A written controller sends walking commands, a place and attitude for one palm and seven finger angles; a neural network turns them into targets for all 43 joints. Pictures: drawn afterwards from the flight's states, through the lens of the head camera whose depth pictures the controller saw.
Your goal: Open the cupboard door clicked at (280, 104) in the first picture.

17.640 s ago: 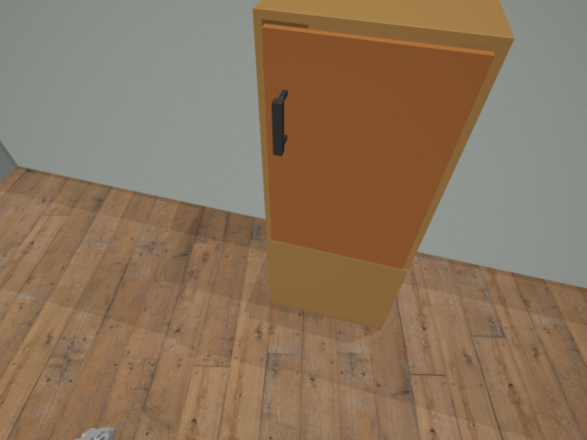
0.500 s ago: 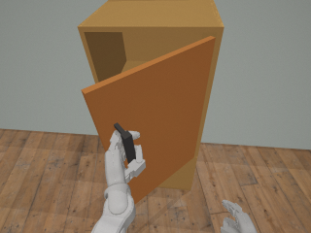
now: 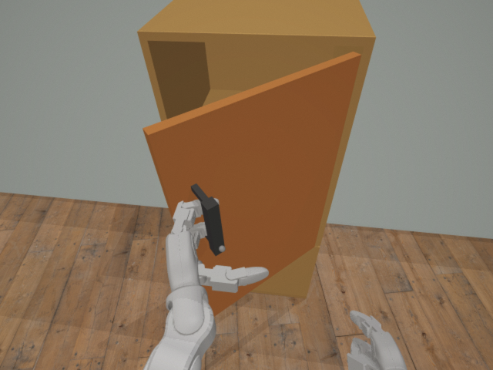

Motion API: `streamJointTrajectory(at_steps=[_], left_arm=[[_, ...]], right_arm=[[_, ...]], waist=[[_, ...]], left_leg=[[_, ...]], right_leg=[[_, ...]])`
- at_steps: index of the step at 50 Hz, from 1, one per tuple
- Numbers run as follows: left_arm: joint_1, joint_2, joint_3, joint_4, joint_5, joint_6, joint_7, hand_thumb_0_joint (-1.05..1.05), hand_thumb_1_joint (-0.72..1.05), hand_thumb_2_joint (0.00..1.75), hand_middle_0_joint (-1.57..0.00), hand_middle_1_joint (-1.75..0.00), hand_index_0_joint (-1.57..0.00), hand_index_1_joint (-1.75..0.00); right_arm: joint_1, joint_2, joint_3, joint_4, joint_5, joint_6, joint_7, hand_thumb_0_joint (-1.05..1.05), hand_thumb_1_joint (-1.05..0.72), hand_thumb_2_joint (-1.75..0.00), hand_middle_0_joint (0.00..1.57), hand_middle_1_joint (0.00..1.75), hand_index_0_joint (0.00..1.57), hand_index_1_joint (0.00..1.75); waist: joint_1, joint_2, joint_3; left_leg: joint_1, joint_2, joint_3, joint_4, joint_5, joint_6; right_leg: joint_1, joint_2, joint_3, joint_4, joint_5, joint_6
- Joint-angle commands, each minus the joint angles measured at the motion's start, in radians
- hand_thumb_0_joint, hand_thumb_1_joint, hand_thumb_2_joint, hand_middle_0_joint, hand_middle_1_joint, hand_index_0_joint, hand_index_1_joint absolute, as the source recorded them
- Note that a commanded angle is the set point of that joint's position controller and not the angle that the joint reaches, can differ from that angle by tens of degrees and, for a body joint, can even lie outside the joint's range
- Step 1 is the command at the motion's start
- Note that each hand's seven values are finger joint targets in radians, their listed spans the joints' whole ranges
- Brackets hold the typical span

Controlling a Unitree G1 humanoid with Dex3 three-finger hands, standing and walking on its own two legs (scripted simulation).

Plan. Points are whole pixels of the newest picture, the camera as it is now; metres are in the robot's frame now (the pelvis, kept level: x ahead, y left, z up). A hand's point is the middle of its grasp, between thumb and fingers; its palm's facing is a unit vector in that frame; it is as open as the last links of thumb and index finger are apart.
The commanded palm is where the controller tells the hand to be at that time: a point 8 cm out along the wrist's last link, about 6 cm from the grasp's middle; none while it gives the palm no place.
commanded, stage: open thumb and fingers to let go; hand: left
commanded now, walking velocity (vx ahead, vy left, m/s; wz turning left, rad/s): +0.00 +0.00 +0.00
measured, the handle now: (207, 220) +0.33 +0.08 +0.10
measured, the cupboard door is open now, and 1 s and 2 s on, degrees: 43 45 45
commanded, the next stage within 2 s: slide the hand sideways off the handle in 0.26 s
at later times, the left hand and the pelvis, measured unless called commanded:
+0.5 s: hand (221, 261) +0.26 +0.05 +0.09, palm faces -0.06 -1.00 -0.06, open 16.1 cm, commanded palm +0.24 +0.08 +0.10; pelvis -0.02 +0.01 +0.00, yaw +0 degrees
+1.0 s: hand (204, 283) +0.22 +0.07 +0.09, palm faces -0.13 -0.99 +0.00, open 16.3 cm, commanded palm +0.20 +0.13 +0.10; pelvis -0.01 +0.02 +0.00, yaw -2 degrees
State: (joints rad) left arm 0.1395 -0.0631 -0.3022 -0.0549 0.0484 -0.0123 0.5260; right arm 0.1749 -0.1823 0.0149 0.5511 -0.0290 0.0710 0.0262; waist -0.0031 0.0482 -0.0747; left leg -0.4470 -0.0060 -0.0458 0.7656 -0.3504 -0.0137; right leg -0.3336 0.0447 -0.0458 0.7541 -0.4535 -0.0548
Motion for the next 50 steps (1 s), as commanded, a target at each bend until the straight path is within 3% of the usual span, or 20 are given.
streamJointTrajectory(at_steps=[1,3,5,8,12,13,18,19,20,21,23,24,27,30,33,37,38,44,46,50], left_arm=[[-0.250,-0.140,-0.011,-0.229,0.012,-0.062,0.016,0.00,-0.50,0.30,-0.24,-0.85,-0.24,-0.85],[-0.224,-0.143,-0.008,-0.208,0.012,-0.054,0.017,0.00,-0.50,0.30,-0.22,-0.75,-0.22,-0.75],[-0.292,-0.153,-0.019,-0.214,0.016,-0.053,0.025,0.00,-0.50,0.30,-0.21,-0.65,-0.21,-0.65],[-0.266,-0.152,-0.007,-0.188,0.021,-0.042,0.035,0.00,-0.50,0.30,-0.18,-0.50,-0.18,-0.50],[-0.345,-0.174,-0.021,-0.163,0.023,-0.036,0.050,0.00,-0.50,0.30,-0.15,-0.30,-0.15,-0.30],[-0.341,-0.168,-0.014,-0.158,0.023,-0.032,0.053,0.00,-0.50,0.30,-0.15,-0.30,-0.15,-0.30],[-0.374,-0.186,-0.017,-0.119,0.022,-0.022,0.060,0.00,-0.50,0.30,-0.15,-0.30,-0.15,-0.30],[-0.381,-0.075,-0.210,-0.126,0.106,-0.079,-0.156,0.00,-0.50,0.30,-0.15,-0.30,-0.15,-0.30],[-0.426,-0.015,-0.138,-0.179,0.060,-0.135,-0.269,0.00,-0.50,0.30,-0.15,-0.30,-0.15,-0.30],[-0.427,0.019,-0.136,-0.217,0.037,-0.174,-0.359,0.00,-0.50,0.30,-0.15,-0.30,-0.15,-0.30],[-0.413,0.022,-0.135,-0.207,-0.039,-0.208,-0.499,0.00,-0.50,0.30,-0.15,-0.30,-0.15,-0.30],[-0.398,0.025,-0.104,-0.203,-0.082,-0.215,-0.528,0.00,-0.50,0.30,-0.15,-0.30,-0.15,-0.30],[-0.357,0.003,-0.039,-0.166,-0.166,-0.195,-0.513,0.00,-0.50,0.30,-0.15,-0.30,-0.15,-0.30],[-0.318,0.030,0.009,-0.189,-0.160,-0.180,-0.449,0.00,-0.50,0.30,-0.15,-0.30,-0.15,-0.30],[-0.216,0.082,0.043,-0.212,-0.116,-0.179,-0.415,0.00,-0.50,0.30,-0.15,-0.30,-0.15,-0.30],[-0.166,0.105,0.046,-0.262,-0.086,-0.185,-0.413,0.00,-0.50,0.30,-0.15,-0.30,-0.15,-0.30],[-0.134,0.121,0.062,-0.266,-0.084,-0.182,-0.415,0.00,-0.50,0.30,-0.15,-0.30,-0.15,-0.30],[0.012,0.150,0.109,-0.365,-0.114,-0.168,-0.440,0.00,-0.50,0.30,-0.15,-0.30,-0.15,-0.30],[0.042,0.136,0.089,-0.411,-0.122,-0.172,-0.454,0.00,-0.50,0.30,-0.15,-0.30,-0.15,-0.30],[0.134,0.166,0.112,-0.457,-0.129,-0.190,-0.479,0.00,-0.50,0.30,-0.15,-0.30,-0.15,-0.30]], right_arm=[[-0.138,-0.080,-0.026,-0.168,-0.001,-0.049,-0.010,0.00,-0.90,-0.90,0.20,0.30,0.20,0.30],[-0.138,-0.080,-0.025,-0.167,-0.001,-0.048,-0.009,0.00,-0.90,-0.90,0.20,0.30,0.20,0.30],[-0.147,-0.078,-0.022,-0.162,0.000,-0.045,-0.009,0.00,-0.90,-0.90,0.20,0.30,0.20,0.30],[-0.146,-0.076,-0.025,-0.160,-0.002,-0.049,-0.003,0.00,-0.90,-0.90,0.20,0.30,0.20,0.30],[-0.160,-0.073,-0.021,-0.148,-0.003,-0.050,-0.001,0.00,-0.90,-0.90,0.20,0.30,0.20,0.30],[-0.161,-0.074,-0.024,-0.147,-0.003,-0.050,0.001,0.00,-0.90,-0.90,0.20,0.30,0.20,0.30],[-0.163,-0.071,-0.022,-0.142,-0.005,-0.051,0.004,0.00,-0.90,-0.90,0.20,0.30,0.20,0.30],[-0.088,-0.114,-0.024,-0.121,0.002,-0.037,0.013,0.00,-0.90,-0.90,0.20,0.30,0.20,0.30],[-0.072,-0.109,-0.030,-0.155,0.011,-0.041,0.004,0.00,-0.90,-0.90,0.20,0.30,0.20,0.30],[-0.079,-0.110,-0.028,-0.174,0.018,-0.048,-0.006,0.00,-0.90,-0.90,0.20,0.30,0.20,0.30],[-0.059,-0.110,-0.018,-0.194,0.033,-0.063,-0.017,0.00,-0.90,-0.90,0.20,0.30,0.20,0.30],[-0.063,-0.102,-0.011,-0.206,0.039,-0.074,-0.021,0.00,-0.90,-0.90,0.20,0.30,0.20,0.30],[-0.084,-0.109,-0.005,-0.221,0.050,-0.101,-0.029,0.00,-0.90,-0.90,0.20,0.30,0.20,0.30],[-0.090,-0.113,-0.005,-0.229,0.048,-0.114,-0.023,0.00,-0.90,-0.90,0.20,0.30,0.20,0.30],[-0.079,-0.117,-0.011,-0.239,0.041,-0.113,-0.011,0.00,-0.90,-0.90,0.20,0.30,0.20,0.30],[-0.076,-0.114,-0.007,-0.255,0.040,-0.107,-0.005,0.00,-0.90,-0.90,0.20,0.30,0.20,0.30],[-0.076,-0.116,-0.008,-0.256,0.039,-0.104,-0.006,0.00,-0.90,-0.90,0.20,0.30,0.20,0.30],[-0.070,-0.113,-0.003,-0.281,0.039,-0.106,-0.011,0.00,-0.90,-0.90,0.20,0.30,0.20,0.30],[-0.059,-0.116,-0.004,-0.293,0.040,-0.110,-0.010,0.00,-0.90,-0.90,0.20,0.30,0.20,0.30],[-0.038,-0.122,-0.009,-0.299,0.039,-0.126,-0.011,0.00,-0.90,-0.90,0.20,0.30,0.20,0.30]], waist=[[-0.008,-0.121,-0.156],[0.001,-0.127,-0.146],[-0.009,-0.111,-0.142],[0.007,-0.097,-0.151],[-0.007,-0.097,-0.133],[0.003,-0.098,-0.140],[0.001,-0.103,-0.130],[-0.102,-0.151,-0.053],[-0.070,-0.128,-0.132],[-0.061,-0.068,-0.183],[-0.070,-0.025,-0.194],[-0.062,-0.032,-0.184],[-0.045,-0.109,-0.125],[-0.020,-0.123,-0.133],[0.002,-0.125,-0.139],[-0.005,-0.103,-0.105],[0.004,-0.091,-0.105],[0.010,-0.080,-0.115],[-0.002,-0.076,-0.112],[-0.009,-0.084,-0.110]], left_leg=[[0.178,0.002,0.019,-0.047,0.215,0.039],[0.176,0.005,0.016,-0.053,0.211,0.038],[0.177,0.005,0.015,-0.056,0.199,0.037],[0.175,0.009,0.012,-0.059,0.195,0.034],[0.178,0.009,0.012,-0.055,0.164,0.033],[0.169,0.008,0.008,-0.059,0.158,0.031],[0.167,0.008,0.011,-0.059,0.147,0.031],[0.186,0.002,0.003,-0.077,0.164,0.051],[0.179,-0.001,0.004,-0.075,0.179,0.058],[0.201,-0.004,0.012,-0.067,0.183,0.060],[0.217,-0.002,0.005,-0.070,0.160,0.060],[0.205,-0.001,0.000,-0.076,0.133,0.057],[0.160,0.002,-0.012,-0.104,0.031,0.049],[0.148,0.003,-0.010,-0.120,0.009,0.046],[0.141,0.006,0.007,-0.115,0.053,0.049],[0.134,0.007,0.021,-0.105,0.059,0.050],[0.132,0.008,0.023,-0.103,0.065,0.050],[0.130,0.006,0.037,-0.092,0.110,0.049],[0.128,0.005,0.036,-0.083,0.118,0.049],[0.112,0.003,0.032,-0.058,0.137,0.050]], right_leg=[[-0.077,-0.052,0.024,-0.164,0.335,0.031],[-0.076,-0.047,0.018,-0.170,0.314,0.027],[-0.090,-0.047,0.017,-0.168,0.280,0.024],[-0.089,-0.042,0.008,-0.165,0.253,0.018],[-0.121,-0.041,0.009,-0.177,0.192,0.017],[-0.112,-0.039,0.005,-0.174,0.180,0.014],[-0.125,-0.040,0.005,-0.181,0.159,0.015],[-0.171,-0.041,0.047,-0.164,0.249,0.023],[-0.131,-0.043,0.041,-0.139,0.298,0.020],[-0.116,-0.045,0.047,-0.124,0.317,0.018],[-0.132,-0.040,0.035,-0.114,0.280,0.016],[-0.137,-0.036,0.026,-0.118,0.245,0.016],[-0.156,-0.022,0.008,-0.147,0.127,0.026],[-0.144,-0.023,0.004,-0.144,0.095,0.027],[-0.119,-0.026,0.012,-0.141,0.126,0.024],[-0.136,-0.026,0.023,-0.141,0.137,0.024],[-0.126,-0.027,0.026,-0.144,0.142,0.022],[-0.103,-0.026,0.030,-0.133,0.218,0.027],[-0.114,-0.025,0.023,-0.122,0.236,0.030],[-0.127,-0.023,0.024,-0.101,0.277,0.034]])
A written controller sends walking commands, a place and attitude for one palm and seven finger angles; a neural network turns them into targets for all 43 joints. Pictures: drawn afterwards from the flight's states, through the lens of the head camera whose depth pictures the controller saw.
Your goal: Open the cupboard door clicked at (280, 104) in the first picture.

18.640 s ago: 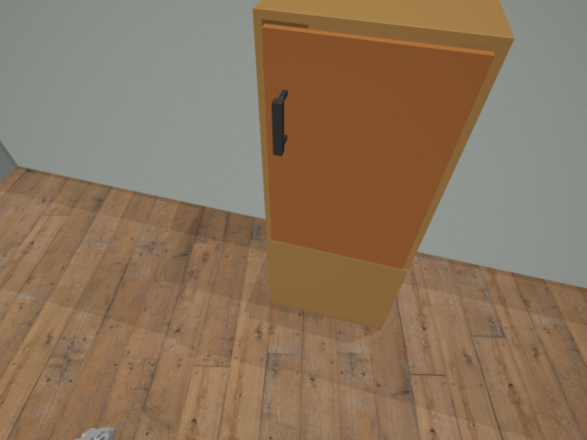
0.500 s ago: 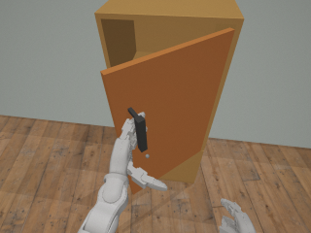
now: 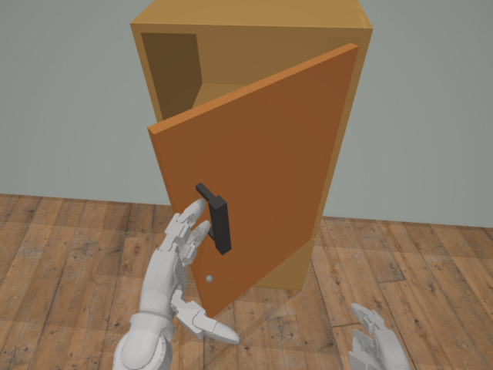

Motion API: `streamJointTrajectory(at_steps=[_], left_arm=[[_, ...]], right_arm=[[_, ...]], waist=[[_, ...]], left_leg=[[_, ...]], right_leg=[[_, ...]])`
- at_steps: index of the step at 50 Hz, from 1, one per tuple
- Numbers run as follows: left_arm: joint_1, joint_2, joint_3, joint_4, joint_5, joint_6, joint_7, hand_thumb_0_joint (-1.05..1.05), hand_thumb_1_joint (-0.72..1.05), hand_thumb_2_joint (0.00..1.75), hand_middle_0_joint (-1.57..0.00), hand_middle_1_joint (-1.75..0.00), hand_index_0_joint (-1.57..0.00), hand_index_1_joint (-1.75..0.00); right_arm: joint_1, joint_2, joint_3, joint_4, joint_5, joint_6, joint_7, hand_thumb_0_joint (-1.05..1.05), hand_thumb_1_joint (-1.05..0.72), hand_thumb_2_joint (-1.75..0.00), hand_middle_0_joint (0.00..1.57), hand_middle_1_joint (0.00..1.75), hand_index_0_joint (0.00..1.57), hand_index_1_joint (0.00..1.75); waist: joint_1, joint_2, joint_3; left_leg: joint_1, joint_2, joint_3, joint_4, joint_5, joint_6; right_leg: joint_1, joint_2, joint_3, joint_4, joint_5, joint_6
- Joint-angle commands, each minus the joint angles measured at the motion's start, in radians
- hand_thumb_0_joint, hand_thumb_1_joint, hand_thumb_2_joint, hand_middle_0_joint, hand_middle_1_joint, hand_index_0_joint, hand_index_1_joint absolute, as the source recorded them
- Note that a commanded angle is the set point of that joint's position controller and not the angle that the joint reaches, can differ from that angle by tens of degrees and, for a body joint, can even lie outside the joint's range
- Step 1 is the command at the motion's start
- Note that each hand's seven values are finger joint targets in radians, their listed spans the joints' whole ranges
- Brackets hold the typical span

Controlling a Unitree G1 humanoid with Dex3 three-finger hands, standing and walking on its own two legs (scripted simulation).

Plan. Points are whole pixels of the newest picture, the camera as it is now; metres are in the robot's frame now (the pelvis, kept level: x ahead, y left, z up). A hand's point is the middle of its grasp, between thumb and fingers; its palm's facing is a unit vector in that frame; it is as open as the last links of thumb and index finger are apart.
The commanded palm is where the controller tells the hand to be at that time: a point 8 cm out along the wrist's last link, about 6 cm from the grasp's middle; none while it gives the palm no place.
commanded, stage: slide the hand sideways off the handle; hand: left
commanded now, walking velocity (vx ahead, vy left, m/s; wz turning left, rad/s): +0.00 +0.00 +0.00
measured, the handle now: (213, 219) +0.32 +0.07 +0.10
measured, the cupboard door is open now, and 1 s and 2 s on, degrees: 45 45 45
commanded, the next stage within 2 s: draw the hand back to the body in 0.56 s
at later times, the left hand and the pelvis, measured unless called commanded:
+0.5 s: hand (169, 312) +0.18 +0.11 +0.09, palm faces -0.07 -1.00 -0.03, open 16.3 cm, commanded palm +0.16 +0.17 +0.10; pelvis +0.01 -0.01 -0.01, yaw +1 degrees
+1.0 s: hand (129, 304) +0.18 +0.16 +0.11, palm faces -0.06 -1.00 -0.06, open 16.3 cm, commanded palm +0.16 +0.21 +0.13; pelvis +0.00 +0.01 -0.01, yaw +1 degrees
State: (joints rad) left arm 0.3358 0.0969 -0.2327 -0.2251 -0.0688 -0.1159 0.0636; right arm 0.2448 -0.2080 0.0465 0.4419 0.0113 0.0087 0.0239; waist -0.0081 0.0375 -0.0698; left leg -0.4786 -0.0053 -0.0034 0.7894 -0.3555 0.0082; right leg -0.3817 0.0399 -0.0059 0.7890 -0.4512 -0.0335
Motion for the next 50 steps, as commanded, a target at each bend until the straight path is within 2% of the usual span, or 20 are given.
streamJointTrajectory(at_steps=[1,4,11,17,18,19,21,23,25,28,29,30,31,32,33,38,41,43,45,50], left_arm=[[-0.048,0.010,0.046,-0.317,-0.018,-0.093,-0.025,0.00,-0.50,0.30,-0.15,-0.30,-0.15,-0.30],[0.029,0.032,0.062,-0.341,-0.024,-0.105,-0.051,0.00,-0.50,0.30,-0.15,-0.30,-0.15,-0.30],[0.116,0.074,0.112,-0.380,-0.062,-0.124,-0.114,0.00,-0.50,0.30,-0.15,-0.30,-0.15,-0.30],[0.201,0.115,0.178,-0.403,-0.102,-0.134,-0.159,0.00,-0.50,0.30,-0.15,-0.30,-0.15,-0.30],[0.232,0.131,0.201,-0.395,-0.107,-0.134,-0.163,0.00,-0.50,0.30,-0.15,-0.30,-0.15,-0.30],[0.235,0.128,0.197,-0.399,-0.109,-0.136,-0.173,0.00,-0.50,0.30,-0.15,-0.30,-0.15,-0.30],[0.230,0.127,0.200,-0.407,-0.122,-0.143,-0.186,0.00,-0.50,0.30,-0.15,-0.30,-0.15,-0.30],[0.251,0.162,0.242,-0.412,-0.135,-0.147,-0.194,0.00,-0.50,0.30,-0.15,-0.30,-0.15,-0.30],[0.239,0.166,0.258,-0.397,-0.145,-0.150,-0.204,0.00,-0.50,0.30,-0.15,-0.30,-0.15,-0.30],[0.215,0.156,0.242,-0.414,-0.161,-0.163,-0.221,0.00,-0.50,0.30,-0.15,-0.30,-0.15,-0.30],[0.230,0.153,0.243,-0.400,-0.164,-0.164,-0.224,0.00,-0.50,0.30,-0.15,-0.30,-0.15,-0.30],[0.216,0.132,0.211,-0.415,-0.165,-0.168,-0.230,0.00,-0.50,0.30,-0.15,-0.30,-0.15,-0.30],[0.206,0.141,0.211,-0.421,-0.165,-0.167,-0.231,0.00,-0.50,0.30,-0.15,-0.30,-0.15,-0.30],[0.193,0.145,0.208,-0.416,-0.161,-0.164,-0.228,0.00,-0.50,0.30,-0.15,-0.30,-0.15,-0.30],[0.194,0.152,0.213,-0.398,-0.156,-0.157,-0.222,0.00,-0.50,0.30,-0.15,-0.30,-0.15,-0.30],[0.163,0.228,0.315,-0.408,-0.149,-0.118,-0.189,0.00,-0.50,0.30,-0.15,-0.30,-0.15,-0.30],[0.159,0.214,0.323,-0.409,-0.172,-0.090,-0.196,0.00,-0.50,0.30,-0.15,-0.30,-0.15,-0.30],[0.158,0.218,0.328,-0.434,-0.186,-0.075,-0.207,0.00,-0.50,0.30,-0.15,-0.30,-0.15,-0.30],[0.163,0.203,0.308,-0.441,-0.193,-0.057,-0.223,0.00,-0.50,0.30,-0.15,-0.30,-0.15,-0.30],[0.158,0.239,0.354,-0.460,-0.200,-0.011,-0.237,0.00,-0.50,0.30,-0.15,-0.30,-0.15,-0.30]], right_arm=[[-0.102,-0.097,-0.042,-0.195,-0.002,-0.070,-0.009,0.00,-0.90,-0.90,0.20,0.30,0.20,0.30],[-0.083,-0.100,-0.046,-0.201,-0.001,-0.082,-0.011,0.00,-0.90,-0.90,0.20,0.30,0.20,0.30],[-0.053,-0.109,-0.050,-0.213,0.005,-0.105,-0.026,0.00,-0.90,-0.90,0.20,0.30,0.20,0.30],[-0.048,-0.110,-0.054,-0.221,0.013,-0.122,-0.037,0.00,-0.90,-0.90,0.20,0.30,0.20,0.30],[-0.051,-0.111,-0.056,-0.220,0.013,-0.123,-0.039,0.00,-0.90,-0.90,0.20,0.30,0.20,0.30],[-0.054,-0.111,-0.056,-0.223,0.015,-0.124,-0.039,0.00,-0.90,-0.90,0.20,0.30,0.20,0.30],[-0.050,-0.112,-0.056,-0.225,0.017,-0.129,-0.043,0.00,-0.90,-0.90,0.20,0.30,0.20,0.30],[-0.052,-0.113,-0.059,-0.221,0.018,-0.132,-0.047,0.00,-0.90,-0.90,0.20,0.30,0.20,0.30],[-0.048,-0.113,-0.059,-0.216,0.020,-0.135,-0.052,0.00,-0.90,-0.90,0.20,0.30,0.20,0.30],[-0.053,-0.118,-0.059,-0.219,0.021,-0.149,-0.058,0.00,-0.90,-0.90,0.20,0.30,0.20,0.30],[-0.051,-0.118,-0.060,-0.217,0.024,-0.152,-0.058,0.00,-0.90,-0.90,0.20,0.30,0.20,0.30],[-0.052,-0.119,-0.058,-0.221,0.025,-0.157,-0.058,0.00,-0.90,-0.90,0.20,0.30,0.20,0.30],[-0.049,-0.121,-0.059,-0.221,0.026,-0.161,-0.059,0.00,-0.90,-0.90,0.20,0.30,0.20,0.30],[-0.049,-0.122,-0.057,-0.219,0.025,-0.164,-0.061,0.00,-0.90,-0.90,0.20,0.30,0.20,0.30],[-0.050,-0.123,-0.059,-0.215,0.024,-0.165,-0.062,0.00,-0.90,-0.90,0.20,0.30,0.20,0.30],[-0.064,-0.119,-0.054,-0.208,0.028,-0.160,-0.071,0.00,-0.90,-0.90,0.20,0.30,0.20,0.30],[-0.074,-0.117,-0.047,-0.207,0.036,-0.166,-0.074,0.00,-0.90,-0.90,0.20,0.30,0.20,0.30],[-0.079,-0.121,-0.043,-0.207,0.036,-0.175,-0.077,0.00,-0.90,-0.90,0.20,0.30,0.20,0.30],[-0.076,-0.124,-0.039,-0.203,0.041,-0.183,-0.078,0.00,-0.90,-0.90,0.20,0.30,0.20,0.30],[-0.075,-0.132,-0.040,-0.190,0.042,-0.198,-0.083,0.00,-0.90,-0.90,0.20,0.30,0.20,0.30]], waist=[[-0.002,-0.071,-0.134],[-0.004,-0.053,-0.134],[-0.008,-0.076,-0.140],[0.004,-0.078,-0.141],[0.013,-0.084,-0.144],[0.005,-0.072,-0.138],[0.000,-0.077,-0.116],[0.009,-0.072,-0.121],[0.002,-0.070,-0.106],[-0.004,-0.074,-0.114],[-0.001,-0.066,-0.110],[-0.005,-0.047,-0.111],[-0.006,-0.037,-0.108],[-0.007,-0.032,-0.099],[-0.008,-0.059,-0.089],[0.018,-0.037,-0.106],[0.019,-0.021,-0.086],[0.025,-0.004,-0.107],[0.020,0.015,-0.091],[0.023,-0.008,-0.093]], left_leg=[[0.147,0.002,-0.010,-0.074,0.154,0.030],[0.134,0.002,-0.012,-0.054,0.178,0.030],[0.093,-0.006,-0.017,-0.015,0.182,0.031],[0.049,-0.012,-0.015,0.006,0.164,0.029],[0.038,-0.012,-0.016,0.010,0.170,0.030],[0.036,-0.013,-0.013,0.016,0.161,0.029],[0.029,-0.012,-0.017,0.018,0.146,0.029],[0.009,-0.013,-0.018,0.027,0.133,0.029],[-0.005,-0.014,-0.020,0.035,0.112,0.026],[-0.003,-0.012,-0.025,0.044,0.105,0.028],[-0.005,-0.013,-0.026,0.041,0.098,0.026],[0.004,-0.013,-0.028,0.036,0.093,0.028],[0.005,-0.011,-0.030,0.034,0.082,0.028],[0.001,-0.010,-0.033,0.031,0.072,0.029],[-0.013,-0.008,-0.035,0.031,0.060,0.029],[0.000,-0.004,-0.032,0.007,0.038,0.029],[0.021,-0.003,-0.031,-0.015,0.032,0.028],[0.040,-0.001,-0.039,-0.033,0.050,0.028],[0.059,0.001,-0.044,-0.049,0.052,0.027],[0.088,0.006,-0.057,-0.077,0.071,0.027]], right_leg=[[-0.076,-0.019,-0.015,-0.129,0.295,0.014],[-0.087,-0.019,-0.016,-0.107,0.333,0.016],[-0.101,-0.020,-0.011,-0.081,0.370,0.026],[-0.094,-0.028,0.002,-0.074,0.391,0.038],[-0.080,-0.029,0.008,-0.073,0.399,0.038],[-0.095,-0.032,0.014,-0.075,0.396,0.042],[-0.117,-0.028,0.009,-0.075,0.368,0.041],[-0.110,-0.029,0.018,-0.080,0.338,0.040],[-0.129,-0.033,0.029,-0.089,0.312,0.043],[-0.139,-0.032,0.033,-0.091,0.280,0.043],[-0.147,-0.030,0.027,-0.090,0.260,0.040],[-0.159,-0.027,0.019,-0.086,0.245,0.038],[-0.175,-0.023,0.011,-0.085,0.213,0.034],[-0.182,-0.021,0.009,-0.086,0.187,0.030],[-0.179,-0.021,0.017,-0.094,0.158,0.030],[-0.158,-0.018,0.014,-0.116,0.089,0.020],[-0.159,-0.014,0.001,-0.131,0.090,0.021],[-0.136,-0.009,-0.017,-0.122,0.120,0.018],[-0.146,-0.005,-0.032,-0.122,0.130,0.018],[-0.127,-0.001,-0.050,-0.129,0.157,0.020]])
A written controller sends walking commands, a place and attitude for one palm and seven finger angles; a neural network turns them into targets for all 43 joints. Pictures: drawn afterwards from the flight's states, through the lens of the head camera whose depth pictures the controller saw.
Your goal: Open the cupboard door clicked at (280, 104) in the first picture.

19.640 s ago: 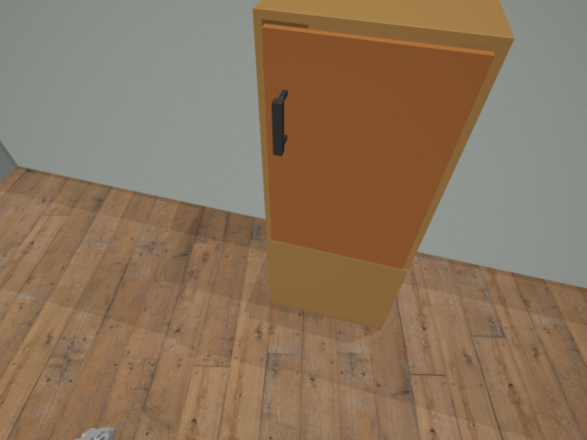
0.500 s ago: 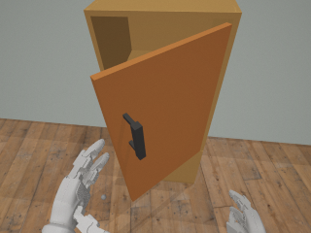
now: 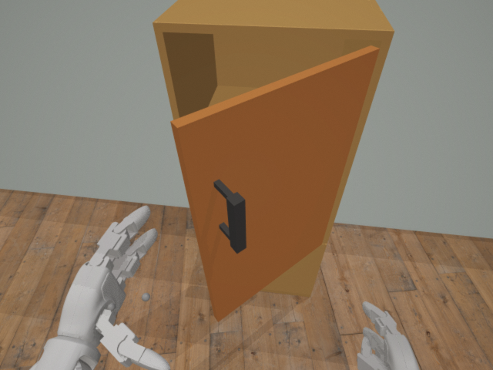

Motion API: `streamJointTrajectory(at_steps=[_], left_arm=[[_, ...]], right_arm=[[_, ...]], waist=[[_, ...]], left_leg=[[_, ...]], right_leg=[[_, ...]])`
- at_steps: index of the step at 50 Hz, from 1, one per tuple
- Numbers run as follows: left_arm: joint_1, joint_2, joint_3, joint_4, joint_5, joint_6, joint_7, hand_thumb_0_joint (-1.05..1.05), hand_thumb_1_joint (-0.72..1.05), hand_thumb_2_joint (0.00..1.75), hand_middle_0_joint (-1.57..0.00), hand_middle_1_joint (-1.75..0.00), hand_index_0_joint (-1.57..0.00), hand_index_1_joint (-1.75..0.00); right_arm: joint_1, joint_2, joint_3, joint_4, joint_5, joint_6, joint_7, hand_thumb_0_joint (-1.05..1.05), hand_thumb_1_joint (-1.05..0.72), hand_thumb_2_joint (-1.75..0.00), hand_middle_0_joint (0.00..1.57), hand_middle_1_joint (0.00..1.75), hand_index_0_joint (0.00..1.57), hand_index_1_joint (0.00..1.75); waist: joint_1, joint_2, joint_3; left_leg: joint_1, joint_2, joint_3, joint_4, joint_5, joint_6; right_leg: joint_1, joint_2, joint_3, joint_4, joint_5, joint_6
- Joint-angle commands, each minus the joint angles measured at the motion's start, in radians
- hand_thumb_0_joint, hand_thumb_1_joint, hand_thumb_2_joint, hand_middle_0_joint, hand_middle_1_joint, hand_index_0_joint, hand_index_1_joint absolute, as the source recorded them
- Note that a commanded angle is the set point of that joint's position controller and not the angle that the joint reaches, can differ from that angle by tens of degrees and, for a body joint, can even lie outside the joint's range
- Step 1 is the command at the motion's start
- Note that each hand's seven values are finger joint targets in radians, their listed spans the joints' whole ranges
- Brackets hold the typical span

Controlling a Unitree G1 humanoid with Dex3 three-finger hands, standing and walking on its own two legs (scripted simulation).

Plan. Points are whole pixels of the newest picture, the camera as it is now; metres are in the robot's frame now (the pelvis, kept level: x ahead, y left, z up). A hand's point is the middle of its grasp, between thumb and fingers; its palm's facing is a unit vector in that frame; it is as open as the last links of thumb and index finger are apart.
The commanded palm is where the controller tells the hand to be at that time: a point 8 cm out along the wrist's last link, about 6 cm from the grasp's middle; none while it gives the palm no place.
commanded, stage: draw the hand back to the body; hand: left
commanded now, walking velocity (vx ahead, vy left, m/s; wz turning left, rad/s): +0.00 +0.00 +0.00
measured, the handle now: (229, 217) +0.32 +0.05 +0.11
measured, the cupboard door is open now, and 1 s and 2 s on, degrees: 45 45 45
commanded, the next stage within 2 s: step back with the hand held close in 1.24 s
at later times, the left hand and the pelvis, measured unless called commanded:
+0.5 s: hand (79, 269) +0.20 +0.22 +0.15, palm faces +0.26 -0.91 -0.33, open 13.5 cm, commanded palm +0.16 +0.27 +0.18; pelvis +0.01 +0.02 +0.03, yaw -1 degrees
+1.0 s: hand (42, 229) +0.23 +0.26 +0.20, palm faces +0.42 -0.81 -0.40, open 7.9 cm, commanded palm +0.18 +0.30 +0.21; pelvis +0.03 +0.00 +0.04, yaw -2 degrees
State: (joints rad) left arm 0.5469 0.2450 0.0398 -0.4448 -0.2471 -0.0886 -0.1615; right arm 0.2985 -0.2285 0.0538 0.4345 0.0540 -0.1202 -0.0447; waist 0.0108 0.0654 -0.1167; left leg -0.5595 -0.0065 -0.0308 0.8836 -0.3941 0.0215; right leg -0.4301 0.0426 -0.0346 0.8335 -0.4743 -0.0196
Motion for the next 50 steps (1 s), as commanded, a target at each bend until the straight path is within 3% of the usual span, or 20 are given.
streamJointTrajectory(at_steps=[1,3,6,8,9,10,11,13,18,22,29,43,46,50], left_arm=[[-0.053,0.098,0.094,-0.247,-0.024,-0.029,-0.014,0.00,-0.50,0.30,-0.15,-0.30,-0.15,-0.30],[-0.034,0.126,0.142,-0.233,-0.031,-0.015,-0.017,0.00,-0.50,0.30,-0.15,-0.30,-0.15,-0.30],[-0.057,0.115,0.145,-0.275,-0.052,-0.005,-0.037,0.00,-0.40,0.34,-0.15,-0.30,-0.15,-0.30],[-0.056,0.147,0.187,-0.252,-0.062,0.004,-0.048,0.00,-0.32,0.37,-0.16,-0.30,-0.16,-0.30],[-0.109,0.228,0.171,-0.398,0.087,-0.020,0.091,0.00,-0.29,0.39,-0.16,-0.30,-0.16,-0.30],[-0.018,0.143,0.135,-0.315,0.099,-0.001,0.150,0.00,-0.26,0.40,-0.16,-0.30,-0.16,-0.30],[0.009,0.115,0.112,-0.289,0.122,0.008,0.184,0.00,-0.22,0.42,-0.16,-0.30,-0.16,-0.30],[-0.004,0.155,0.140,-0.300,0.155,0.006,0.230,0.00,-0.15,0.45,-0.16,-0.30,-0.16,-0.30],[-0.063,0.186,0.174,-0.284,0.190,-0.010,0.278,0.00,0.02,0.52,-0.17,-0.30,-0.17,-0.30],[-0.066,0.190,0.198,-0.295,0.194,-0.022,0.293,0.00,0.17,0.58,-0.17,-0.30,-0.17,-0.30],[-0.030,0.212,0.269,-0.250,0.188,-0.022,0.296,0.00,0.41,0.69,-0.18,-0.30,-0.18,-0.30],[-0.132,0.312,0.437,-0.192,0.172,-0.035,0.305,0.00,0.90,0.90,-0.20,-0.30,-0.20,-0.30],[-0.113,0.258,0.385,-0.168,0.170,-0.032,0.295,0.00,0.90,0.90,-0.20,-0.30,-0.20,-0.30],[-0.126,0.283,0.395,-0.187,0.172,-0.034,0.293,0.00,0.90,0.90,-0.20,-0.30,-0.20,-0.30]], right_arm=[[-0.127,-0.111,-0.047,-0.181,-0.001,-0.070,-0.016,0.00,-0.90,-0.90,0.20,0.30,0.20,0.30],[-0.138,-0.111,-0.047,-0.172,-0.001,-0.071,-0.016,0.00,-0.90,-0.90,0.20,0.30,0.20,0.30],[-0.140,-0.110,-0.043,-0.171,0.005,-0.075,-0.018,0.00,-0.90,-0.90,0.20,0.30,0.20,0.30],[-0.145,-0.115,-0.045,-0.156,0.004,-0.080,-0.021,0.00,-0.90,-0.90,0.20,0.30,0.20,0.30],[-0.158,-0.093,-0.040,-0.171,-0.012,-0.067,-0.047,0.00,-0.90,-0.90,0.20,0.30,0.20,0.30],[-0.142,-0.079,-0.036,-0.154,-0.021,-0.058,-0.058,0.00,-0.90,-0.90,0.20,0.30,0.20,0.30],[-0.132,-0.080,-0.034,-0.141,-0.024,-0.046,-0.058,0.00,-0.90,-0.90,0.20,0.30,0.20,0.30],[-0.151,-0.090,-0.039,-0.127,-0.030,-0.036,-0.062,0.00,-0.90,-0.90,0.20,0.30,0.20,0.30],[-0.176,-0.094,-0.037,-0.089,-0.043,-0.031,-0.070,0.00,-0.90,-0.90,0.20,0.30,0.20,0.30],[-0.186,-0.093,-0.037,-0.068,-0.046,-0.034,-0.064,0.00,-0.90,-0.90,0.20,0.30,0.20,0.30],[-0.200,-0.100,-0.048,-0.033,-0.049,-0.025,-0.050,0.00,-0.90,-0.90,0.20,0.30,0.20,0.30],[-0.218,-0.108,-0.069,0.008,-0.045,-0.003,-0.044,0.00,-0.90,-0.90,0.20,0.30,0.20,0.30],[-0.219,-0.110,-0.072,0.007,-0.045,0.001,-0.038,0.00,-0.90,-0.90,0.20,0.30,0.20,0.30],[-0.227,-0.111,-0.077,0.007,-0.047,0.003,-0.039,0.00,-0.90,-0.90,0.20,0.30,0.20,0.30]], waist=[[0.007,-0.039,-0.054],[0.021,-0.049,-0.056],[0.017,-0.007,-0.051],[0.020,-0.033,-0.054],[0.056,-0.016,-0.015],[0.031,-0.026,0.049],[0.027,-0.034,0.060],[0.032,-0.047,0.046],[0.032,0.000,0.047],[0.038,0.019,0.024],[0.046,-0.017,0.028],[0.054,0.014,0.032],[0.047,-0.004,0.043],[0.052,-0.016,0.013]], left_leg=[[0.178,0.007,-0.029,-0.174,0.125,0.014],[0.180,0.006,-0.029,-0.179,0.153,0.013],[0.211,0.006,-0.028,-0.190,0.175,0.009],[0.215,0.008,-0.029,-0.189,0.181,0.012],[0.218,0.013,-0.015,-0.229,0.148,0.006],[0.231,0.016,-0.010,-0.239,0.113,0.002],[0.242,0.021,-0.014,-0.254,0.097,0.001],[0.275,0.025,-0.012,-0.275,0.120,0.005],[0.353,0.028,-0.012,-0.349,0.152,0.006],[0.402,0.036,-0.024,-0.407,0.211,-0.001],[0.437,0.047,-0.008,-0.450,0.361,-0.010],[0.486,0.040,0.023,-0.472,0.412,-0.006],[0.500,0.038,0.029,-0.474,0.424,-0.001],[0.511,0.031,0.041,-0.467,0.435,0.007]], right_leg=[[-0.069,-0.004,-0.025,-0.172,0.196,0.005],[-0.039,-0.004,-0.028,-0.175,0.224,0.001],[-0.044,-0.002,-0.036,-0.178,0.249,0.003],[-0.031,0.000,-0.032,-0.192,0.255,0.003],[-0.027,-0.017,0.043,-0.275,0.233,-0.010],[-0.052,-0.024,0.044,-0.311,0.192,-0.011],[-0.037,-0.027,0.035,-0.321,0.169,-0.010],[-0.001,-0.027,0.035,-0.346,0.182,-0.010],[0.068,-0.032,0.031,-0.391,0.202,-0.009],[0.135,-0.030,0.019,-0.395,0.249,-0.010],[0.217,-0.029,0.016,-0.424,0.351,-0.005],[0.265,-0.029,0.025,-0.483,0.420,-0.003],[0.257,-0.029,0.025,-0.488,0.432,0.003],[0.274,-0.032,0.033,-0.491,0.473,0.007]])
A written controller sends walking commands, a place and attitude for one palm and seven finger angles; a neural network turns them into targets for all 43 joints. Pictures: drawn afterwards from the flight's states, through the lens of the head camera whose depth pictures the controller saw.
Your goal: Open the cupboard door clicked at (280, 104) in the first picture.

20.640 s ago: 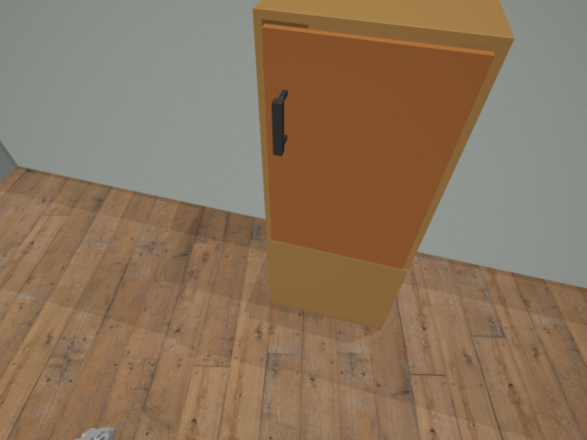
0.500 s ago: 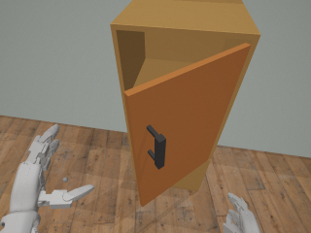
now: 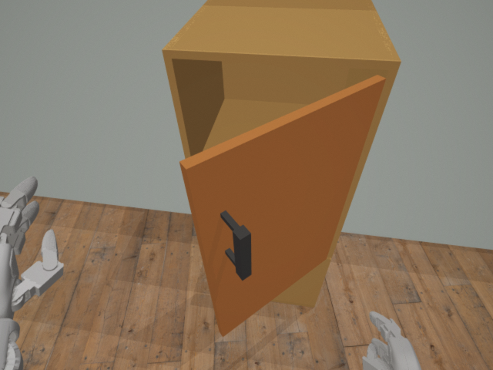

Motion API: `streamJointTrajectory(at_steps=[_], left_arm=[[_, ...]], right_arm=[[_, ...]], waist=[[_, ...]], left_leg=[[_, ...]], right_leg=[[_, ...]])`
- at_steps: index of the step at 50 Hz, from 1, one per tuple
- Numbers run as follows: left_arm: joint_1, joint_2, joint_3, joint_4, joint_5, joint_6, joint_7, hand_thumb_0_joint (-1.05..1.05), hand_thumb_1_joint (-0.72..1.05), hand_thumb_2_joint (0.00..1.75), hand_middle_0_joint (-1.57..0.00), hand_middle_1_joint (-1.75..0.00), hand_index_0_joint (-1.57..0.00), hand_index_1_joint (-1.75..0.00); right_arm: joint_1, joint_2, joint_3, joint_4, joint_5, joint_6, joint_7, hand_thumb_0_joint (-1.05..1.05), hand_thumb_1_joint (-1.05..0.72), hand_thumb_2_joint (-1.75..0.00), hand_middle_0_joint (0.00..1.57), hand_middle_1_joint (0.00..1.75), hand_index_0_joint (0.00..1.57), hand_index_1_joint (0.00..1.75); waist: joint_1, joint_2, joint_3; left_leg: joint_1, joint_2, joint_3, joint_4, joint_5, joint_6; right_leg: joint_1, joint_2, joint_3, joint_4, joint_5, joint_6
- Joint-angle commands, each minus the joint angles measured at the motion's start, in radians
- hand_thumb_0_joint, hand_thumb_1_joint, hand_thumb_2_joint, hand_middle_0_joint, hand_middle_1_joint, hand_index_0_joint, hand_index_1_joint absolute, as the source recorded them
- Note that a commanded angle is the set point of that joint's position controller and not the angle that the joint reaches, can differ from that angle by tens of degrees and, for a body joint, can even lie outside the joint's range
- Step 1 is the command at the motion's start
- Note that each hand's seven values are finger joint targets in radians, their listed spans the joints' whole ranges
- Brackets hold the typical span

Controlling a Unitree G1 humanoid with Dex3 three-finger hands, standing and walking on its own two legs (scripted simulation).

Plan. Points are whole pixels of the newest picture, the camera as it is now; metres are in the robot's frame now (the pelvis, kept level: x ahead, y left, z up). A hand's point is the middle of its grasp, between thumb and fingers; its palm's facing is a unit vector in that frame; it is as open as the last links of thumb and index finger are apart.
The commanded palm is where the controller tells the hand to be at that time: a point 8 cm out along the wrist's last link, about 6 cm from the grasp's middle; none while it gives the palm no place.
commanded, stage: draw the hand back to the body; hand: left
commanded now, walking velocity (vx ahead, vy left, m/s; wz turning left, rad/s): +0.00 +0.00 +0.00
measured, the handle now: (235, 246) +0.29 +0.06 +0.07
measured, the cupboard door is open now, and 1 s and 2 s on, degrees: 45 45 45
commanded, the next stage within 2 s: step back with the hand held close in 0.24 s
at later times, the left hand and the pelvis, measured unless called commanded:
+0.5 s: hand (63, 262) +0.19 +0.25 +0.16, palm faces +0.42 -0.78 -0.46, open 7.4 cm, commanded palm +0.14 +0.28 +0.17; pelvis -0.01 -0.01 +0.00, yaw -1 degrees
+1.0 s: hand out of the picture +0.11 +0.29 +0.15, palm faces +0.41 -0.76 -0.51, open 7.4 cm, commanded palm +0.05 +0.33 +0.17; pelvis -0.10 +0.03 -0.02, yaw -1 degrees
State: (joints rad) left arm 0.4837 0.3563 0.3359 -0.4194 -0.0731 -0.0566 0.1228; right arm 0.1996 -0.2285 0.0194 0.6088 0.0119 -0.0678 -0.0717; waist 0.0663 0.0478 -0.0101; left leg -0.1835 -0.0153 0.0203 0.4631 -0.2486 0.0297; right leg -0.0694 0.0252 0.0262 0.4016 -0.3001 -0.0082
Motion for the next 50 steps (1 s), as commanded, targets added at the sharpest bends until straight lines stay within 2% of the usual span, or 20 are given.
streamJointTrajectory(at_steps=[1,3,9,17,18,19,20,22,25,27,28,32,33,39,42,43,44,46,48,50], left_arm=[[-0.063,0.168,0.100,-0.205,-0.003,-0.066,0.009,0.00,0.90,0.90,-0.20,-0.30,-0.20,-0.30],[-0.077,0.195,0.118,-0.221,-0.002,-0.072,0.011,0.00,0.90,0.90,-0.20,-0.30,-0.20,-0.30],[-0.073,0.183,0.116,-0.214,-0.004,-0.078,0.009,0.00,0.90,0.90,-0.20,-0.30,-0.20,-0.30],[-0.073,0.168,0.107,-0.178,-0.007,-0.084,0.003,0.00,0.90,0.90,-0.20,-0.30,-0.20,-0.30],[-0.110,0.202,0.128,-0.210,-0.007,-0.090,0.007,0.00,0.90,0.90,-0.20,-0.30,-0.20,-0.30],[-0.202,0.333,0.259,-0.239,0.005,-0.123,0.014,0.00,0.90,0.90,-0.20,-0.30,-0.20,-0.30],[-0.115,0.248,0.195,-0.153,0.006,-0.125,0.002,0.00,0.90,0.90,-0.20,-0.30,-0.20,-0.30],[-0.059,0.186,0.130,-0.125,0.017,-0.123,-0.009,0.00,0.90,0.90,-0.20,-0.30,-0.20,-0.30],[-0.027,0.198,0.133,-0.144,0.021,-0.121,-0.003,0.00,0.90,0.90,-0.20,-0.30,-0.20,-0.30],[-0.024,0.223,0.151,-0.180,0.023,-0.122,0.004,0.00,0.90,0.90,-0.20,-0.30,-0.20,-0.30],[-0.010,0.245,0.171,-0.194,0.023,-0.125,0.010,0.00,0.90,0.90,-0.20,-0.30,-0.20,-0.30],[0.040,0.265,0.205,-0.263,0.018,-0.131,0.021,0.00,0.90,0.90,-0.20,-0.30,-0.20,-0.30],[0.055,0.280,0.222,-0.266,0.020,-0.135,0.026,0.00,0.90,0.90,-0.20,-0.30,-0.20,-0.30],[0.103,0.258,0.228,-0.283,0.019,-0.160,0.033,0.00,0.90,0.90,-0.20,-0.30,-0.20,-0.30],[0.088,0.233,0.221,-0.266,0.029,-0.176,0.037,0.00,0.90,0.90,-0.20,-0.30,-0.20,-0.30],[0.074,0.235,0.225,-0.272,0.036,-0.183,0.039,0.00,0.90,0.90,-0.20,-0.30,-0.20,-0.30],[0.070,0.230,0.232,-0.271,0.041,-0.190,0.040,0.00,0.90,0.90,-0.20,-0.30,-0.20,-0.30],[0.042,0.213,0.228,-0.267,0.052,-0.199,0.040,0.00,0.90,0.90,-0.20,-0.30,-0.20,-0.30],[0.005,0.222,0.239,-0.261,0.059,-0.204,0.041,0.00,0.90,0.90,-0.20,-0.30,-0.20,-0.30],[-0.003,0.205,0.220,-0.273,0.053,-0.209,0.037,0.00,0.90,0.90,-0.20,-0.30,-0.20,-0.30]], right_arm=[[-0.129,-0.109,-0.042,-0.167,-0.005,-0.048,-0.013,0.00,-0.90,-0.90,0.20,0.30,0.20,0.30],[-0.133,-0.111,-0.043,-0.165,-0.005,-0.052,-0.016,0.00,-0.90,-0.90,0.20,0.30,0.20,0.30],[-0.137,-0.100,-0.040,-0.157,-0.004,-0.056,-0.017,0.00,-0.90,-0.90,0.20,0.30,0.20,0.30],[-0.142,-0.102,-0.043,-0.153,-0.005,-0.056,-0.015,0.00,-0.90,-0.90,0.20,0.30,0.20,0.30],[-0.143,-0.104,-0.044,-0.154,-0.004,-0.058,-0.017,0.00,-0.90,-0.90,0.20,0.30,0.20,0.30],[-0.126,-0.129,-0.051,-0.176,0.010,-0.041,-0.013,0.00,-0.90,-0.90,0.20,0.30,0.20,0.30],[-0.128,-0.116,-0.050,-0.153,0.003,-0.024,-0.012,0.00,-0.90,-0.90,0.20,0.30,0.20,0.30],[-0.119,-0.122,-0.059,-0.171,0.006,0.001,-0.004,0.00,-0.90,-0.90,0.20,0.30,0.20,0.30],[-0.119,-0.124,-0.068,-0.195,0.012,0.026,-0.005,0.00,-0.90,-0.90,0.20,0.30,0.20,0.30],[-0.122,-0.123,-0.072,-0.209,0.013,0.040,-0.006,0.00,-0.90,-0.90,0.20,0.30,0.20,0.30],[-0.131,-0.123,-0.073,-0.213,0.013,0.046,-0.012,0.00,-0.90,-0.90,0.20,0.30,0.20,0.30],[-0.125,-0.116,-0.074,-0.242,0.016,0.062,-0.009,0.00,-0.90,-0.90,0.20,0.30,0.20,0.30],[-0.131,-0.119,-0.077,-0.241,0.013,0.064,-0.012,0.00,-0.90,-0.90,0.20,0.30,0.20,0.30],[-0.104,-0.122,-0.080,-0.250,0.014,0.045,-0.006,0.00,-0.90,-0.90,0.20,0.30,0.20,0.30],[-0.095,-0.134,-0.080,-0.250,0.012,0.021,-0.006,0.00,-0.90,-0.90,0.20,0.30,0.20,0.30],[-0.097,-0.142,-0.082,-0.252,0.010,0.012,-0.009,0.00,-0.90,-0.90,0.20,0.30,0.20,0.30],[-0.091,-0.141,-0.082,-0.251,0.012,-0.001,-0.009,0.00,-0.90,-0.90,0.20,0.30,0.20,0.30],[-0.088,-0.145,-0.083,-0.246,0.009,-0.023,-0.010,0.00,-0.90,-0.90,0.20,0.30,0.20,0.30],[-0.087,-0.147,-0.085,-0.237,0.007,-0.042,-0.013,0.00,-0.90,-0.90,0.20,0.30,0.20,0.30],[-0.072,-0.134,-0.084,-0.225,0.008,-0.059,-0.008,0.00,-0.90,-0.90,0.20,0.30,0.20,0.30]], waist=[[-0.006,-0.022,-0.076],[-0.001,0.000,-0.082],[-0.002,0.035,-0.067],[-0.004,-0.020,-0.045],[-0.001,-0.012,-0.063],[-0.038,-0.016,0.004],[-0.048,-0.057,-0.013],[-0.053,-0.078,-0.057],[-0.051,-0.059,-0.117],[-0.051,-0.083,-0.138],[-0.048,-0.045,-0.145],[-0.047,-0.019,-0.169],[-0.043,0.031,-0.167],[-0.050,0.057,-0.134],[-0.057,0.085,-0.076],[-0.057,0.118,-0.061],[-0.056,0.109,-0.054],[-0.057,0.141,-0.030],[-0.054,0.137,-0.022],[-0.061,0.086,-0.021]], left_leg=[[0.132,0.039,-0.009,-0.048,0.278,-0.001],[0.129,0.035,-0.005,-0.046,0.267,0.001],[0.142,0.032,0.003,-0.046,0.267,-0.001],[0.145,0.031,0.004,-0.053,0.235,0.005],[0.145,0.031,0.004,-0.054,0.236,0.005],[0.128,0.046,-0.008,-0.008,0.195,0.022],[0.126,0.043,-0.016,0.016,0.194,0.022],[0.130,0.051,0.000,0.025,0.233,0.017],[0.157,0.071,0.007,0.016,0.355,0.017],[0.156,0.080,0.006,0.011,0.390,0.015],[0.150,0.084,0.002,0.006,0.421,0.016],[0.108,0.098,-0.011,-0.007,0.451,0.011],[0.081,0.101,-0.020,-0.018,0.442,0.013],[-0.053,0.124,-0.056,-0.076,0.227,0.019],[-0.239,0.153,-0.100,-0.155,-0.089,0.043],[-0.321,0.166,-0.129,-0.189,-0.198,0.056],[-0.386,0.183,-0.149,-0.218,-0.300,0.066],[-0.508,0.220,-0.187,-0.259,-0.460,0.088],[-0.576,0.234,-0.203,-0.259,-0.515,0.099],[-0.495,0.202,-0.176,-0.199,-0.465,0.076]], right_leg=[[-0.093,-0.013,-0.031,-0.064,0.293,-0.004],[-0.079,-0.017,-0.025,-0.070,0.295,-0.007],[-0.084,-0.018,-0.019,-0.079,0.305,-0.005],[-0.100,-0.015,-0.017,-0.095,0.281,0.000],[-0.082,-0.019,-0.018,-0.095,0.286,-0.002],[-0.189,-0.067,0.118,-0.153,0.411,0.002],[-0.171,-0.089,0.123,-0.138,0.495,0.006],[-0.148,-0.096,0.116,-0.107,0.585,0.023],[-0.122,-0.088,0.089,-0.060,0.655,0.037],[-0.120,-0.080,0.080,-0.050,0.641,0.037],[-0.110,-0.083,0.072,-0.036,0.642,0.033],[-0.095,-0.061,0.074,0.000,0.582,0.021],[-0.083,-0.061,0.068,0.011,0.546,0.018],[-0.082,-0.026,0.066,0.037,0.325,0.017],[-0.032,-0.004,0.055,0.098,0.187,0.019],[0.010,0.003,0.048,0.129,0.160,0.022],[0.042,0.014,0.037,0.171,0.135,0.027],[0.086,0.030,0.019,0.249,0.078,0.031],[0.110,0.036,0.015,0.295,0.051,0.031],[0.015,0.019,0.040,0.232,0.008,0.007]])
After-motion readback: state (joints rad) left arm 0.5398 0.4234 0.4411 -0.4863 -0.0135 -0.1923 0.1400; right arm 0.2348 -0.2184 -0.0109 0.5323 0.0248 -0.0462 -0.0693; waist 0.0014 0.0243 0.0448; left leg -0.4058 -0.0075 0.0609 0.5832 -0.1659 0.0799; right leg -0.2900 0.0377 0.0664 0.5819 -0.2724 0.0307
